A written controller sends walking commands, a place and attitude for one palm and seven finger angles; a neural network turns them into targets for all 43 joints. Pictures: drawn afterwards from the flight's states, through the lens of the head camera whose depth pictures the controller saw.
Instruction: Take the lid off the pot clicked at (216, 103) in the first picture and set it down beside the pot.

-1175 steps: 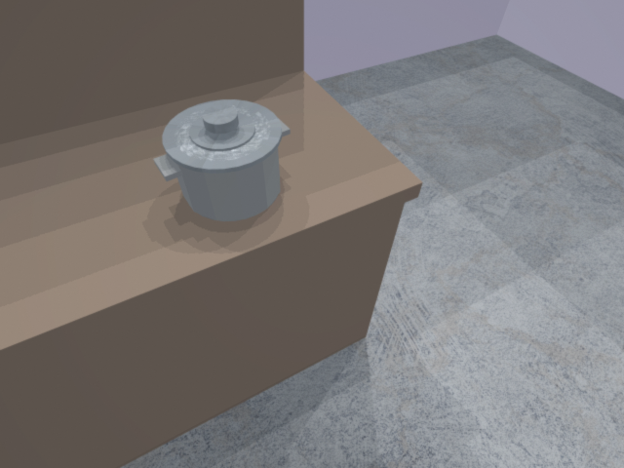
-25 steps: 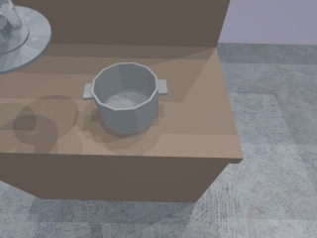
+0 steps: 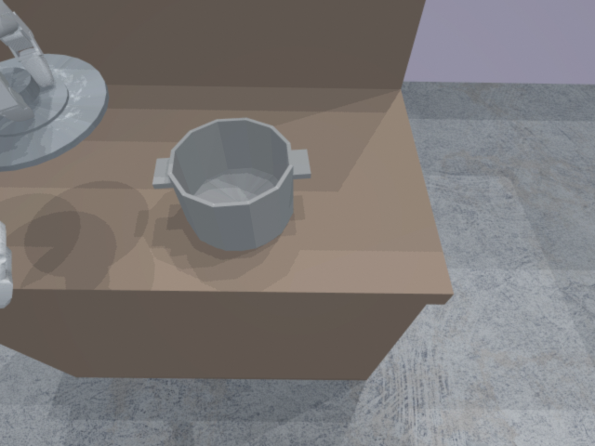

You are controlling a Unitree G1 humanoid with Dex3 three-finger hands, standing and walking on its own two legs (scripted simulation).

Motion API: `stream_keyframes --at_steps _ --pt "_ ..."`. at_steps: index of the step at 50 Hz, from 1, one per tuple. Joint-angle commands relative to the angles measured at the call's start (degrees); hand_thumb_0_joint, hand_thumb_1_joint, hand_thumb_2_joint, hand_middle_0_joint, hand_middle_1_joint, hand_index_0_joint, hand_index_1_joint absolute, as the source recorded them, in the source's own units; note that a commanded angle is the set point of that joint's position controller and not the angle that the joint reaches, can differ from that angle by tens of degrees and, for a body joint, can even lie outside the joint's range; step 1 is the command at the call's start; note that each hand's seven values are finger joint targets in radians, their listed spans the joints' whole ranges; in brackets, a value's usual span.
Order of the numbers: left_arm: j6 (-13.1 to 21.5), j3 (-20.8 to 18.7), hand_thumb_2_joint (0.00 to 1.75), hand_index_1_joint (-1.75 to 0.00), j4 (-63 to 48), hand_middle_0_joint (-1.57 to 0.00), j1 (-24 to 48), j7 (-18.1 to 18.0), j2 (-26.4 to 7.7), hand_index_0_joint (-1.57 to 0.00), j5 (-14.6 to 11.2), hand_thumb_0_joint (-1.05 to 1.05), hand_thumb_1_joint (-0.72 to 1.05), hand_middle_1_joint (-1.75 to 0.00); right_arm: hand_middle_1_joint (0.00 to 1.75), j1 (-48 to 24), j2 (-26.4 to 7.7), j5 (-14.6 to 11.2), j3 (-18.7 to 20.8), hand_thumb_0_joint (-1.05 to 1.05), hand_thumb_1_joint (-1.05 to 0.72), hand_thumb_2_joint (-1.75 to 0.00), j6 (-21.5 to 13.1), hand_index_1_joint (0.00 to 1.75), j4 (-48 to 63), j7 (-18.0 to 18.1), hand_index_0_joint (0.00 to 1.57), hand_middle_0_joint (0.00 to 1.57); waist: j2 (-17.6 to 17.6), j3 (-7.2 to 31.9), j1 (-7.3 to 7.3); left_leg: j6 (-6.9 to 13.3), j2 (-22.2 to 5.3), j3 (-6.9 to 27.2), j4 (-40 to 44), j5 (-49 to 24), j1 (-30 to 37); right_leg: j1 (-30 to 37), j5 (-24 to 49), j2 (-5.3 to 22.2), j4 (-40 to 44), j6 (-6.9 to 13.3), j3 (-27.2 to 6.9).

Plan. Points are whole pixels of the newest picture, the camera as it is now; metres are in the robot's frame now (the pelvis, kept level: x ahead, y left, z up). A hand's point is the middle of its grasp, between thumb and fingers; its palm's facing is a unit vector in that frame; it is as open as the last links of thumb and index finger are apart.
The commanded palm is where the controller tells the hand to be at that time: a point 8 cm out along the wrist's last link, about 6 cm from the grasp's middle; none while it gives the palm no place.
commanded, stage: lower the lid onto the table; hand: left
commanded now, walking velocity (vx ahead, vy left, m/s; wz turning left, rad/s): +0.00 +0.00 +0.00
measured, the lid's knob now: (9, 89) +0.48 +0.32 +0.21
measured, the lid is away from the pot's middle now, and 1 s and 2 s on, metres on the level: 0.24 0.24 0.25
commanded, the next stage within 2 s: none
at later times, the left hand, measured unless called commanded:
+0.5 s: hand (34, 100) +0.48 +0.30 +0.20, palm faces -0.33 -0.21 -0.92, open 7.9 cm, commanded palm +0.48 +0.31 +0.27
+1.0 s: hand (31, 134) +0.46 +0.32 +0.17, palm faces -0.39 -0.21 -0.90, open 7.9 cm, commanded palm +0.48 +0.31 +0.24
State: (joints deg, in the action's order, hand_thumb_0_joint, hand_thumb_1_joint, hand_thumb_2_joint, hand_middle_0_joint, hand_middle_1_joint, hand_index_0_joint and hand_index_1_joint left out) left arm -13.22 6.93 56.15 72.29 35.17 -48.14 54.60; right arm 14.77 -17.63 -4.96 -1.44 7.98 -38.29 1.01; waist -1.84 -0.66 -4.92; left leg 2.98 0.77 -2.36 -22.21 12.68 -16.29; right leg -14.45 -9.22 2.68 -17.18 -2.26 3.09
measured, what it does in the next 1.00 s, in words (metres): stands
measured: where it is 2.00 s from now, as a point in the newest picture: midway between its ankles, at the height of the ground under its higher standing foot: outside the picture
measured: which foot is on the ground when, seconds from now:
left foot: down 0.00-1.00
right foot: down 0.00-1.00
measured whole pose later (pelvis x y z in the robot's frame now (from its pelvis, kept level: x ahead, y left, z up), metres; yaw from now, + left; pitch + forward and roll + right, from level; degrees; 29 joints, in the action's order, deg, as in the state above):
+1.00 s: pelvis +0.00 +0.01 +0.00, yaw +0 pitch +8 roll -2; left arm -5.9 6.3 59.2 66.5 32.6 -47.0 52.5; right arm 15.7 -17.5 -4.9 -0.4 8.0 -39.9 1.0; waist -0.9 -0.3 -5.4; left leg 3.4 0.8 -1.9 -25.2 14.2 -19.2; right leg -16.2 -9.7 2.7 -18.2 -2.5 3.4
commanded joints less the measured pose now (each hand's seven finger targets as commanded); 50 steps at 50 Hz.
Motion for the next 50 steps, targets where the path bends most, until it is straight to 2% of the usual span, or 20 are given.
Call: stream_keyframes --at_steps 1,8,10,11,16,18,20,24,25,28,30,31,33,35,37,39,41,44,46,50 --pt "1.06 -4.43 1.00 -1.12 -13.02 -0.75 34.30 -3.48 -18.34 -0.85 1.46 0.00 0.54 -1.10 0.30 3.50 -10.11 -0.11 3.31 0.00 -0.90 -0.90 -1.78 0.30 4.32 1.26 0.20 0.20 -4.36 26.13 -0.47 1.83 0.45 3.46 -1.53 -26.90 16.30 6.28 16.54 -4.83 -0.80 3.49 -0.13" --pt "2.86 -1.25 1.00 -1.12 -10.11 -0.75 34.68 -3.86 -14.02 -0.85 0.70 0.00 0.54 -1.10 0.30 4.47 -10.05 -0.02 3.45 0.00 -0.90 -0.90 -2.62 0.30 2.67 1.76 0.20 0.20 -7.51 24.97 -1.30 1.63 0.36 3.82 -1.62 -25.29 17.12 3.60 14.07 -5.16 -0.13 3.79 0.42" --pt "3.16 -0.64 1.00 -1.12 -7.16 -0.75 32.33 -3.72 -12.96 -0.85 0.30 0.00 0.54 -1.10 0.30 5.15 -10.40 -0.06 3.53 0.00 -0.90 -0.90 -2.82 0.30 2.00 1.83 0.20 0.20 -6.36 22.93 -1.46 1.51 0.30 3.67 -1.44 -24.30 15.55 3.14 13.78 -5.27 0.18 3.88 0.82" --pt "3.28 -2.51 1.00 -1.12 -6.39 -0.75 31.58 -3.95 -15.22 -0.85 0.70 0.00 0.54 -1.10 0.30 5.57 -10.45 -0.02 3.45 0.00 -0.90 -0.90 -2.71 0.30 1.86 1.81 0.20 0.20 -4.25 23.17 -1.32 1.60 0.31 3.45 -1.34 -22.54 14.84 4.12 13.48 -5.29 -0.16 3.64 0.51" --pt "4.21 0.15 1.00 -1.12 -7.01 -0.75 35.27 -3.98 -13.02 -0.85 0.22 0.00 0.54 -1.10 0.30 5.76 -10.64 -0.03 3.59 0.00 -0.90 -0.90 -2.69 0.30 0.84 2.01 0.20 0.20 -5.54 22.68 -2.26 1.62 0.23 3.13 -0.77 -19.79 14.39 3.42 12.43 -5.29 0.13 3.64 0.55" --pt "4.88 -2.79 1.00 -1.12 -10.91 -0.75 37.01 -4.51 -16.18 -0.85 0.50 0.00 0.54 -1.10 0.30 5.97 -10.70 0.36 3.81 0.00 -0.90 -0.90 -3.06 0.30 1.31 2.00 0.20 0.20 -7.06 27.03 -1.35 1.71 0.30 3.95 -1.50 -23.86 16.98 4.75 14.41 -5.37 -0.35 3.81 0.27" --pt "5.56 -3.16 1.00 -1.12 -9.63 -0.75 35.35 -4.83 -16.29 -0.85 0.44 0.00 0.54 -1.10 0.30 6.31 -10.80 0.52 3.94 0.00 -0.90 -0.90 -3.47 0.30 0.99 2.16 0.20 0.20 -7.97 27.37 -1.43 1.45 0.19 4.22 -2.24 -27.33 17.74 3.96 15.57 -5.39 -0.43 3.98 0.46" --pt "6.68 -7.73 1.00 -1.12 -4.48 -0.75 27.90 -4.96 -20.82 -0.85 0.84 0.00 0.54 -1.10 0.30 6.55 -10.77 0.31 3.65 0.00 -0.90 -0.90 -2.81 0.30 1.94 1.55 0.20 0.20 -3.28 25.50 -0.28 1.95 0.86 3.31 -2.49 -26.43 13.02 7.02 19.00 -4.98 -1.71 3.61 -0.19" --pt "7.16 -8.02 1.00 -1.12 -5.17 -0.75 26.92 -4.99 -21.19 -0.85 0.54 0.00 0.54 -1.10 0.30 6.49 -10.95 0.20 3.78 0.00 -0.90 -0.90 -2.49 0.30 2.13 1.36 0.20 0.20 -3.43 26.43 -0.08 1.74 0.78 3.32 -2.73 -29.10 13.12 7.68 20.83 -4.82 -2.07 3.68 -0.11" --pt "6.90 -5.86 1.00 -1.12 -4.34 -0.75 26.61 -4.68 -18.71 -0.85 0.26 0.00 0.54 -1.10 0.30 6.39 -10.87 -0.15 3.88 0.00 -0.90 -0.90 -1.46 0.30 2.33 0.92 0.20 0.20 -2.83 23.55 -0.79 1.78 0.46 2.96 -2.68 -27.33 12.38 5.88 19.60 -4.91 -1.84 3.28 0.07" --pt "7.25 -6.87 1.00 -1.12 -7.52 -0.75 27.26 -4.85 -19.95 -0.85 0.21 0.00 0.54 -1.10 0.30 6.35 -11.03 0.00 4.20 0.00 -0.90 -0.90 -1.41 0.30 2.96 0.76 0.20 0.20 -4.54 25.81 -0.35 1.77 0.29 3.46 -3.28 -31.13 14.30 5.94 20.61 -5.00 -2.09 3.56 0.07" --pt "7.22 -8.92 1.00 -1.12 -11.49 -0.75 28.60 -5.22 -22.56 -0.85 0.58 0.00 0.54 -1.10 0.30 6.12 -10.96 0.22 4.34 0.00 -0.90 -0.90 -1.26 0.30 3.55 0.56 0.20 0.20 -6.32 28.86 -0.14 1.90 0.38 3.68 -3.75 -33.33 16.32 6.66 21.47 -4.92 -2.47 3.40 -0.64" --pt "7.33 -8.51 1.00 -1.12 -11.84 -0.75 27.86 -5.22 -21.34 -0.85 0.38 0.00 0.54 -1.10 0.30 6.19 -10.67 0.18 4.39 0.00 -0.90 -0.90 -1.32 0.30 3.52 0.56 0.20 0.20 -6.57 29.08 -0.55 2.07 0.26 4.16 -4.40 -35.47 17.75 5.45 21.68 -5.19 -2.32 3.26 -0.41" --pt "7.33 -7.05 1.00 -1.12 -7.32 -0.75 23.71 -4.79 -18.86 -0.85 -0.43 0.00 0.54 -1.10 0.30 6.80 -10.79 -0.05 4.42 0.00 -0.90 -0.90 -1.17 0.30 3.12 0.60 0.20 0.20 -4.67 25.48 -1.00 2.03 0.23 3.65 -4.33 -33.89 15.57 4.16 20.87 -5.27 -1.76 3.15 0.17" --pt "7.12 -6.86 1.00 -1.12 -7.97 -0.75 24.22 -4.78 -18.48 -0.85 -0.72 0.00 0.54 -1.10 0.30 6.50 -10.84 -0.15 4.41 0.00 -0.90 -0.90 -0.72 0.30 3.05 0.49 0.20 0.20 -4.91 25.40 -1.10 2.10 0.29 3.62 -4.28 -32.01 15.54 3.51 19.45 -5.33 -1.94 3.08 0.14" --pt "7.19 -4.93 1.00 -1.12 -11.04 -0.75 27.11 -4.79 -16.53 -0.85 -0.87 0.00 0.54 -1.10 0.30 6.14 -10.66 -0.10 4.53 0.00 -0.90 -0.90 -0.87 0.30 2.98 0.55 0.20 0.20 -7.24 26.93 -1.44 1.99 0.13 3.94 -4.35 -32.86 17.55 2.40 19.12 -5.38 -1.85 3.16 0.13" --pt "7.26 -6.13 1.00 -1.12 -18.01 -0.75 29.43 -5.33 -17.89 -0.85 -1.07 0.00 0.54 -1.10 0.30 5.93 -10.63 0.21 4.84 0.00 -0.90 -0.90 -1.09 0.30 3.33 0.39 0.20 0.20 -10.27 30.97 -1.23 1.63 -0.32 5.09 -5.06 -38.83 22.08 2.09 19.36 -5.61 -2.04 3.23 -0.11" --pt "7.14 -5.41 1.00 -1.12 -11.68 -0.75 24.66 -5.26 -15.46 -0.85 -1.22 0.00 0.54 -1.10 0.30 6.34 -10.47 0.19 4.55 0.00 -0.90 -0.90 -1.46 0.30 2.43 0.68 0.20 0.20 -7.86 26.95 -1.55 1.65 -0.06 4.93 -5.22 -35.17 19.56 0.19 17.38 -5.91 -1.66 3.22 0.51" --pt "7.45 -5.41 1.00 -1.12 -7.28 -0.75 22.59 -5.22 -15.44 -0.85 -1.51 0.00 0.54 -1.10 0.30 6.44 -10.57 -0.13 4.23 0.00 -0.90 -0.90 -1.09 0.30 2.17 0.81 0.20 0.20 -4.06 24.54 -1.80 1.66 0.28 4.36 -4.53 -30.41 15.89 1.04 16.46 -5.76 -1.93 3.21 0.80" --pt "7.96 -1.87 1.00 -1.12 -11.10 -0.75 28.02 -5.25 -11.89 -0.85 -1.94 0.00 0.54 -1.10 0.30 5.68 -10.66 0.01 4.56 0.00 -0.90 -0.90 -1.10 0.30 1.70 0.99 0.20 0.20 -7.37 25.99 -2.04 1.06 -0.28 4.92 -4.35 -31.80 18.51 -0.83 15.22 -5.75 -1.84 3.62 1.09"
